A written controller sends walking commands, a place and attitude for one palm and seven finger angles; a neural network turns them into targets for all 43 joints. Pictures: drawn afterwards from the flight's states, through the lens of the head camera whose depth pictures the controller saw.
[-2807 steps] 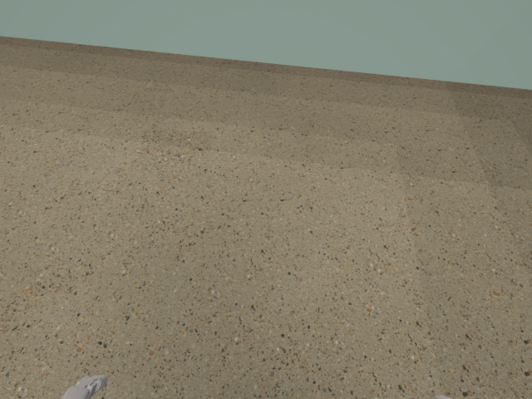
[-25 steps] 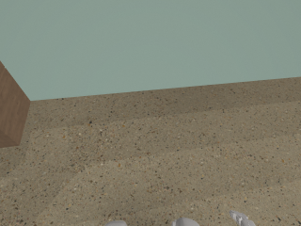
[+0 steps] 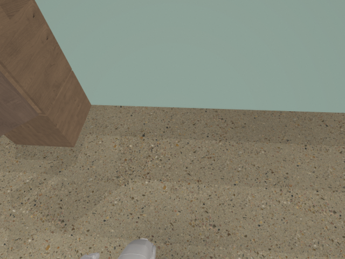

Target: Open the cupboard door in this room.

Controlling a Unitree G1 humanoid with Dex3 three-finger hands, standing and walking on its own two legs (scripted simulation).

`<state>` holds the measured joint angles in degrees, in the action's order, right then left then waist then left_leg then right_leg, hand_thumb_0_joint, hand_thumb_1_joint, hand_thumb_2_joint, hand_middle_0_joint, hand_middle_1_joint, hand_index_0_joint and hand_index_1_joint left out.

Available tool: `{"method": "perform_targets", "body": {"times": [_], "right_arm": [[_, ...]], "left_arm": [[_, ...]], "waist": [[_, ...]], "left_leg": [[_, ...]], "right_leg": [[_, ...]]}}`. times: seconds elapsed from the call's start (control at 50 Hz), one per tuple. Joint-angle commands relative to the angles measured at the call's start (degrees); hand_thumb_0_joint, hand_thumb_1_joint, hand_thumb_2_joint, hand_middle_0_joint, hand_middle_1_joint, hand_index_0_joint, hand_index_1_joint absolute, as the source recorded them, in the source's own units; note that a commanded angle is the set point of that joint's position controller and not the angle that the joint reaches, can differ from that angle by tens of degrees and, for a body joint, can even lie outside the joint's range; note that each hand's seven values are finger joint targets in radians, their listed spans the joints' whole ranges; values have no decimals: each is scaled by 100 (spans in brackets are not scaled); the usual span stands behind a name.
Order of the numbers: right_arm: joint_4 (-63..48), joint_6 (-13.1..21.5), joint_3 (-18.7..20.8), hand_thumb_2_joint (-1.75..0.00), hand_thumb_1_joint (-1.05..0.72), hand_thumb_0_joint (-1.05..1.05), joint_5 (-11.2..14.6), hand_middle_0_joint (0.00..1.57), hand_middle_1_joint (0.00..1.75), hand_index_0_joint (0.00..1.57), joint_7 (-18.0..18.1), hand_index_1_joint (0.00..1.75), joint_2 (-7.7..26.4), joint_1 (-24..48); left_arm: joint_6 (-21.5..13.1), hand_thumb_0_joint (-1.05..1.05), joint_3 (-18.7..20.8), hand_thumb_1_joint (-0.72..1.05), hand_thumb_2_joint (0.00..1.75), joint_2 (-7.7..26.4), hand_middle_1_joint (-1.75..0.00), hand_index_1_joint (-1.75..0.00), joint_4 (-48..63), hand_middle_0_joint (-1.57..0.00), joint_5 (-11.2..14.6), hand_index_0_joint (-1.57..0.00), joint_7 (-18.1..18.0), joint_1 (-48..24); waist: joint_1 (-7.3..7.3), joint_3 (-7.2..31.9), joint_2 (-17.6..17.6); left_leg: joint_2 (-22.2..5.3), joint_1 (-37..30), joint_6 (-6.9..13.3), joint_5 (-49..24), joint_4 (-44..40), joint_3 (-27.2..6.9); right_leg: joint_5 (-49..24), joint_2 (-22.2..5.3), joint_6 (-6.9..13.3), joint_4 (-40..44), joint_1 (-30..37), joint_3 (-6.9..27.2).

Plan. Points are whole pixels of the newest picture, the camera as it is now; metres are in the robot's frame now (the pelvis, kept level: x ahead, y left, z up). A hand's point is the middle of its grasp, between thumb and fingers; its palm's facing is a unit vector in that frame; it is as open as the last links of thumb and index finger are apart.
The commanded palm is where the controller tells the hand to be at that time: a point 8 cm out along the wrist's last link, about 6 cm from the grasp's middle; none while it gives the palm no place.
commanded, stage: turn to face it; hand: left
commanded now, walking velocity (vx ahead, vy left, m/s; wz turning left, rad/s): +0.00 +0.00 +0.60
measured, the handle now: out of the picture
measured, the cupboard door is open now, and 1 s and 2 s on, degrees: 47 47 47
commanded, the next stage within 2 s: take the last steps up to it in 1.04 s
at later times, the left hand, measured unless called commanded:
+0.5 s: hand out of the picture +0.05 +0.26 -0.16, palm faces +0.32 -0.91 -0.26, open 7.4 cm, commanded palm none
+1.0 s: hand out of the picture -0.03 +0.16 -0.17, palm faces +0.60 -0.76 -0.25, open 7.4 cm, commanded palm none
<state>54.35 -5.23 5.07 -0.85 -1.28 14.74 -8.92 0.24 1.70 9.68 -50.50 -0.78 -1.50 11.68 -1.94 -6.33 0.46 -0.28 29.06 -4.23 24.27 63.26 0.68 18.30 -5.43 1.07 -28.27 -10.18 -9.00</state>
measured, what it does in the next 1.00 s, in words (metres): steps on the spot, turning left: left foot, then right foot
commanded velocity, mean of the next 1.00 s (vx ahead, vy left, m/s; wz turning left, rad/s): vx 0.00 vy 0.00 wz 0.53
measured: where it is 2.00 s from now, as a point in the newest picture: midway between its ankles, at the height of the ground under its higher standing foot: outside the picture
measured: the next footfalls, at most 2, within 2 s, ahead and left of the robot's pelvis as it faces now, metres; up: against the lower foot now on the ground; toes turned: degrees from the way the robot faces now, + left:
left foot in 0.22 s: +0.05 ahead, +0.14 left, +0.00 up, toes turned +14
right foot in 0.64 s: +0.11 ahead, -0.11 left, +0.00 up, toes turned +20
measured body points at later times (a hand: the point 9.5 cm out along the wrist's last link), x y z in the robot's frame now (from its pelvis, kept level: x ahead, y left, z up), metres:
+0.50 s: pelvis +0.02 +0.02 +0.00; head +0.06 +0.04 +0.44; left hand +0.04 +0.30 -0.14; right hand +0.18 -0.20 -0.14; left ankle +0.01 +0.13 -0.74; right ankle +0.06 -0.14 -0.68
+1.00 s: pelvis +0.05 -0.03 +0.00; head +0.09 +0.00 +0.44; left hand -0.06 +0.20 -0.15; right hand +0.28 -0.18 -0.15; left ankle -0.03 +0.09 -0.70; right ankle +0.07 -0.12 -0.74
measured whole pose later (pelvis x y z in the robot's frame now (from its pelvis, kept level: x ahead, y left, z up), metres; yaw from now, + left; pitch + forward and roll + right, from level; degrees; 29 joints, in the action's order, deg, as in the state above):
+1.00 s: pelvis +0.05 -0.03 +0.00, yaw +36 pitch +0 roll +2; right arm 55.0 -4.7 4.1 -0.7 -1.0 14.0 -6.1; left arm -0.3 2.4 10.7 -52.8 -1.4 -1.4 14.9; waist 0.9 -6.5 -1.4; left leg -1.1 21.9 -3.2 25.4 46.7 2.8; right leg 19.5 -7.2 0.6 -30.1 -9.9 -13.6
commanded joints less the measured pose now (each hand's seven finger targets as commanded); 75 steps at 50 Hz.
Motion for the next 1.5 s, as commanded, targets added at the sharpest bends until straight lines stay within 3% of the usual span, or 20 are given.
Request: {"method": "perform_targets", "body": {"times": [0.0,0.1,0.16,0.2,0.22,0.34,0.5,0.58,0.62,0.64,0.74,0.94,1.02,1.06,1.1,1.14,1.38,1.4,1.44,1.48], "right_arm": [[-547,176,-27,-90,-90,0,17,20,30,20,-61,30,189,603],[-644,267,-65,-90,-90,0,30,20,30,20,-65,30,172,702],[-472,361,42,-90,-90,0,-24,20,30,20,-42,30,539,-217],[-321,387,301,-90,-90,0,-27,20,30,20,76,30,1629,-1050],[-286,359,255,-90,-90,0,-15,20,30,20,106,30,1556,-1012],[-628,455,64,-90,-90,0,-42,20,30,20,199,30,960,68],[-577,394,163,-90,-90,0,-80,20,30,20,151,30,1004,-104],[-667,358,191,-90,-90,0,-21,20,30,20,157,30,926,193],[-828,372,106,-90,-90,0,65,20,30,20,110,30,290,124],[-833,344,165,-90,-90,0,19,20,30,20,97,30,542,179],[-421,181,95,-90,-90,0,-10,20,30,20,-23,30,316,-23],[-453,278,-115,-90,-90,0,38,20,30,20,-2,30,25,625],[-250,382,-91,-90,-90,0,1,20,30,20,44,30,289,-52],[-177,438,129,-90,-90,0,-62,20,30,20,136,30,1245,-657],[-190,392,43,-90,-90,0,-64,20,30,20,232,30,1096,-433],[-324,430,-56,-90,-90,0,-67,20,30,20,296,30,792,62],[-181,524,-31,-90,-90,0,-60,20,30,20,168,30,644,-189],[-191,531,-39,-90,-90,0,-30,20,30,20,154,30,532,-110],[-527,566,-128,-90,-90,0,5,20,30,20,71,30,90,251],[-461,514,-21,-90,-90,0,-110,20,30,20,-1,30,376,380]], "left_arm": [[-109,0,354,90,90,1256,-30,-30,288,-20,-47,-20,-57,434],[-81,0,460,90,90,1431,-30,-30,201,-20,-95,-20,-32,471],[-70,0,477,90,90,1437,-30,-30,231,-20,-12,-20,28,236],[13,0,283,90,90,846,-30,-30,705,-20,35,-20,69,-281],[81,0,301,90,90,1026,-30,-30,751,-20,-6,-20,32,-381],[163,0,363,90,90,942,-30,-30,284,-20,-62,-20,126,-126],[113,0,301,90,90,842,-30,-30,526,-20,-11,-20,87,-433],[-1,0,346,90,90,927,-30,-30,395,-20,30,-20,53,212],[-100,0,516,90,90,1763,-30,-30,344,-20,-101,-20,-34,551],[-68,0,477,90,90,1815,-30,-30,381,-20,-70,-20,-60,469],[-109,0,265,90,90,1012,-30,-30,471,-20,-11,-20,-52,-200],[-137,0,396,90,90,1277,-30,-30,-13,-20,-110,-20,-45,750],[-107,0,398,90,90,1304,-30,-30,-74,-20,-13,-20,2,418],[-35,0,209,90,90,671,-30,-30,197,-20,66,-20,54,219],[110,0,245,90,90,812,-30,-30,182,-20,-10,-20,6,24],[144,0,276,90,90,789,-30,-30,-71,-20,-34,-20,60,134],[-108,0,274,90,90,521,-30,-30,-260,-20,-70,-20,256,582],[-155,0,323,90,90,635,-30,-30,-396,-20,-86,-20,233,978],[-230,0,508,90,90,1544,-30,-30,-540,-20,-135,-20,100,1769],[-291,0,428,90,90,1216,-30,-30,-416,-20,-64,-20,48,1160]], "waist": [[367,696,-1041],[418,721,-1210],[-155,1228,-482],[-547,1607,1785],[-438,1588,994],[157,855,708],[62,839,935],[405,1057,838],[577,1181,-1787],[549,1090,-1651],[72,680,-1160],[500,861,-1256],[7,958,-891],[-310,1320,1704],[-152,1025,828],[77,840,1311],[426,524,663],[654,532,200],[1094,431,-2240],[665,-175,-968]], "left_leg": [[-98,269,-26,-31,-789,305],[-52,-420,155,9,-2096,607],[-29,-2248,386,-1602,-3703,465],[-2385,-3404,1820,-5482,-4049,-2713],[-2482,-3213,1985,-4888,-3994,-2313],[-1156,-1774,1235,-2545,-4476,-1337],[-1085,-1630,1323,-2461,-4251,-1814],[-744,-927,1013,-2542,-3576,-1892],[539,732,198,566,-1544,-402],[334,576,196,1204,-226,-458],[-75,581,15,-171,752,-213],[5,-346,139,201,-1915,419],[20,-2120,345,-1427,-3786,480],[-2208,-3252,1552,-5029,-4184,-2210],[-2124,-2439,1821,-4149,-4282,-1663],[-1603,-2041,1543,-3186,-4405,-1287],[-835,-957,1287,306,-4414,-1179],[-508,-314,1079,550,-3799,-948],[332,1595,487,1143,-983,25],[-227,1601,454,-34,164,-586]], "right_leg": [[-3923,-1383,417,488,1044,402],[-3988,-1658,459,82,906,217],[-3323,-1432,-25,-1496,28,-254],[2167,-97,-580,-3851,-2439,225],[2039,-246,-471,-4110,-2481,786],[361,-94,-584,-3758,-2053,911],[630,283,-590,-1864,-1393,770],[-403,441,-503,88,189,693],[-970,-1852,261,1263,1454,2894],[-1569,-2501,751,1278,670,3031],[-2966,-1216,386,794,468,891],[-4395,-1504,545,232,1129,519],[-3389,-1277,101,-638,46,121],[1785,-144,-515,-2685,-1899,-4],[1719,-160,-386,-3379,-1797,761],[1116,-151,-408,-3509,-1799,902],[335,375,-303,-448,3,154],[93,253,-261,213,891,311],[1781,-2361,584,1951,1819,3666],[1963,-2298,758,2213,666,3393]]}}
